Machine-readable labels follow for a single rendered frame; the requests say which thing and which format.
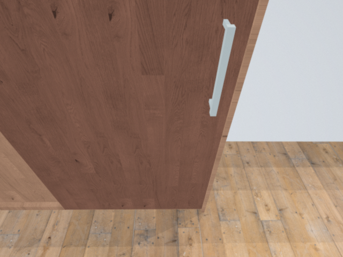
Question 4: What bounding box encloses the wardrobe door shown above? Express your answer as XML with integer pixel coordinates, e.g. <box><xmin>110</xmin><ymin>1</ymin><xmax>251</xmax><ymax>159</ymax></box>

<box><xmin>0</xmin><ymin>0</ymin><xmax>259</xmax><ymax>209</ymax></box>
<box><xmin>0</xmin><ymin>132</ymin><xmax>58</xmax><ymax>202</ymax></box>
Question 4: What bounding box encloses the handle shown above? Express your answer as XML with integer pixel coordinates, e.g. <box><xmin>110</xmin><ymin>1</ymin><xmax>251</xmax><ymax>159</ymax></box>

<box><xmin>209</xmin><ymin>19</ymin><xmax>236</xmax><ymax>116</ymax></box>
